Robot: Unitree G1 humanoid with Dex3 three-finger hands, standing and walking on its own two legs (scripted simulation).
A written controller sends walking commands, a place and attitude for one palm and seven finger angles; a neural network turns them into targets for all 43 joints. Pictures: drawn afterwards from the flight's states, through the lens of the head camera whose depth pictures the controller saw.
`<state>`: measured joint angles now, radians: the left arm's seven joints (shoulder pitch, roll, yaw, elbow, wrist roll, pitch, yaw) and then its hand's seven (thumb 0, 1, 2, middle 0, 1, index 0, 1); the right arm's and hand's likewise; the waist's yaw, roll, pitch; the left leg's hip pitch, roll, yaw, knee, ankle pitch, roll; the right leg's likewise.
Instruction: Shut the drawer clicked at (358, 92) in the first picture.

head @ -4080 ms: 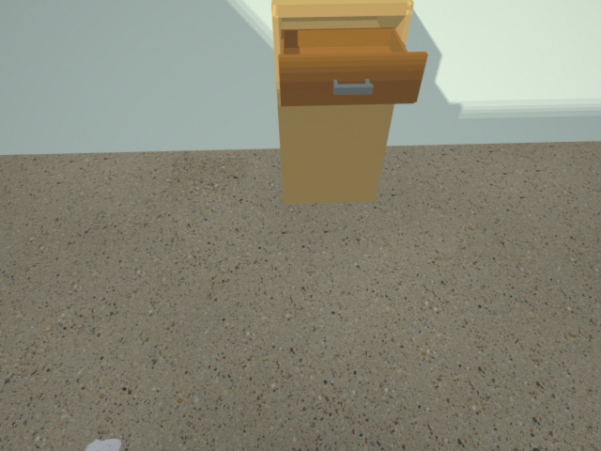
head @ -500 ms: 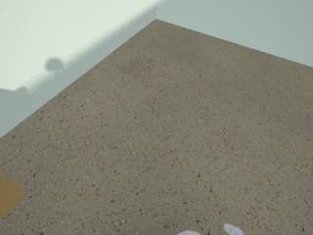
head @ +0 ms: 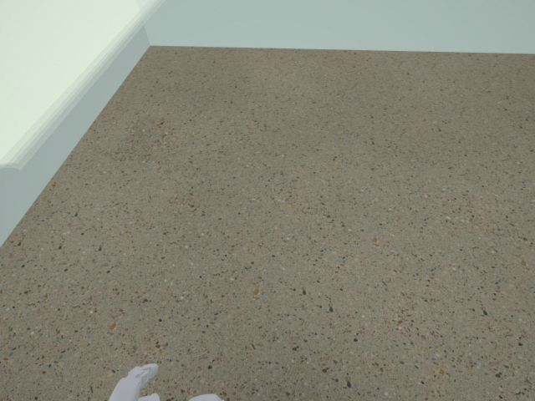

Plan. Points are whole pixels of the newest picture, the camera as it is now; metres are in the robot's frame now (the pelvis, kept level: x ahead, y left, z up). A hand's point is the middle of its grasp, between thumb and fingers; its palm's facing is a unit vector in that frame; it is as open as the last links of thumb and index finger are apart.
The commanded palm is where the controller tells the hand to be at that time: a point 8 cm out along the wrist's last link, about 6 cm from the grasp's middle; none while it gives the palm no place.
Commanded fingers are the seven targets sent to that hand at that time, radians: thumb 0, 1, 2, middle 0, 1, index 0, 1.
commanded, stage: turn to face it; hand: left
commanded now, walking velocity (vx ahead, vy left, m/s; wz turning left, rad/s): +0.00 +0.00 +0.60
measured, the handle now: out of the picture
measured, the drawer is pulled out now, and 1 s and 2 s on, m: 0.30 0.30 0.30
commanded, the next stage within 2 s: none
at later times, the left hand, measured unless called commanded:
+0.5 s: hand out of the picture +0.00 +0.26 -0.16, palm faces +0.31 -0.92 -0.25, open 7.4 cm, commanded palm none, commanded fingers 0.00 0.90 0.90 -0.20 -0.30 -0.20 -0.30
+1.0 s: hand out of the picture -0.08 +0.15 -0.14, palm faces +0.58 -0.77 -0.26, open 7.4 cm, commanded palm none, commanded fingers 0.00 0.90 0.90 -0.20 -0.30 -0.20 -0.30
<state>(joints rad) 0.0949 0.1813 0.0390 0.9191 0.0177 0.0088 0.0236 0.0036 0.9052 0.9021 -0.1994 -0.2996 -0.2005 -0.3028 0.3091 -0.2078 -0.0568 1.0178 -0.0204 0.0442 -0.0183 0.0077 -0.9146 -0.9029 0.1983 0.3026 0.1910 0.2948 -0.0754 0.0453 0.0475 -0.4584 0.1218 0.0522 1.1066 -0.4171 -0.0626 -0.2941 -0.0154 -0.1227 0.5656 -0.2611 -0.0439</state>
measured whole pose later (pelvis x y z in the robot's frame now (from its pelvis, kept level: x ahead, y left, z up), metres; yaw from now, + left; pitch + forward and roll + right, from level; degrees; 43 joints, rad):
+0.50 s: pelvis +0.00 +0.03 +0.01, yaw +14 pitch +1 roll -2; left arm 0.21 0.25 0.10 0.97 0.01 0.07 0.03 0.01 0.91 0.90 -0.20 -0.30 -0.20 -0.30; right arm 0.25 -0.19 -0.07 0.97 -0.02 0.02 -0.01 0.01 -0.91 -0.90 0.20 0.30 0.20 0.30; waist -0.02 -0.01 0.05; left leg -0.30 -0.01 0.03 0.47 -0.18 0.06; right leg -0.45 -0.07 -0.01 0.99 -0.40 0.08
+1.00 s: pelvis -0.02 -0.04 +0.01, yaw +35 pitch -1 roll +3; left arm 0.26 0.18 0.03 0.89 0.02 0.01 0.02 0.01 0.90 0.90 -0.20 -0.30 -0.20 -0.30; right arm 0.15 -0.27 -0.10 0.93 -0.02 0.09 0.04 0.01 -0.91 -0.90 0.20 0.30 0.19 0.30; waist 0.01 0.00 0.07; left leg -0.45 0.04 0.03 0.98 -0.42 -0.08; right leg -0.20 -0.15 -0.20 0.51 -0.29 0.00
